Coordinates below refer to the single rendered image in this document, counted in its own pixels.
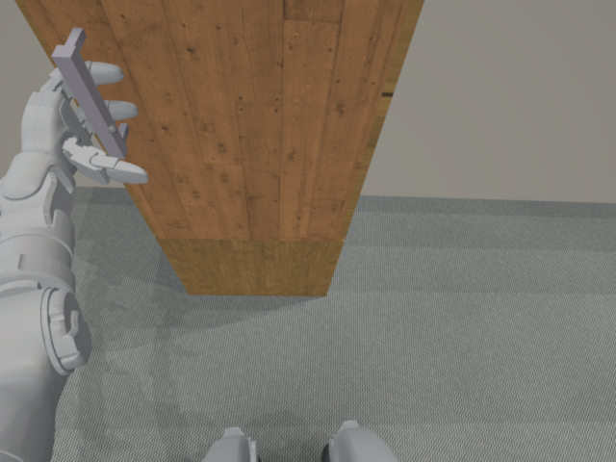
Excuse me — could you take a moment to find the left robot upper arm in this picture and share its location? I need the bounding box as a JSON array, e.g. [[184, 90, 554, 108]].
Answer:
[[0, 288, 91, 462]]

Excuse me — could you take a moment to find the robot left forearm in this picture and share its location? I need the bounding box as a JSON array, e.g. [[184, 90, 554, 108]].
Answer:
[[0, 152, 76, 298]]

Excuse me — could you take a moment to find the robot left hand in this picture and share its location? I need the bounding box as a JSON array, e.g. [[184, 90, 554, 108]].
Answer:
[[21, 61, 148, 185]]

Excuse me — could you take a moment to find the handle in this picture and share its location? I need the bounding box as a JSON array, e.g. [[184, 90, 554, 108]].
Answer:
[[51, 28, 130, 159]]

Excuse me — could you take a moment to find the left robot thigh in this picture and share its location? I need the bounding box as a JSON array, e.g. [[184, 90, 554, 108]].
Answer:
[[202, 435, 258, 462]]

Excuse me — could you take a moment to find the robot right shin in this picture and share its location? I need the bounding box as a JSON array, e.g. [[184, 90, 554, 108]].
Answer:
[[337, 421, 359, 435]]

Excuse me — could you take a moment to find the cupboard door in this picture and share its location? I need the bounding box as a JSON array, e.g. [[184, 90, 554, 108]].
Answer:
[[23, 0, 410, 242]]

